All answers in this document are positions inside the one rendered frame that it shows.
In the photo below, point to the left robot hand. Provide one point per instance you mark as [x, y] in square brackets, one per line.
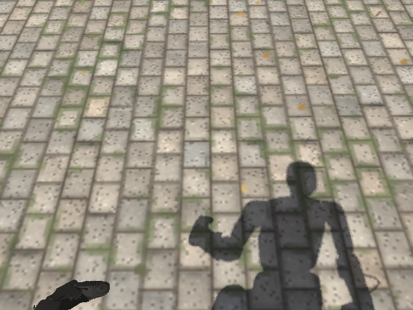
[73, 293]

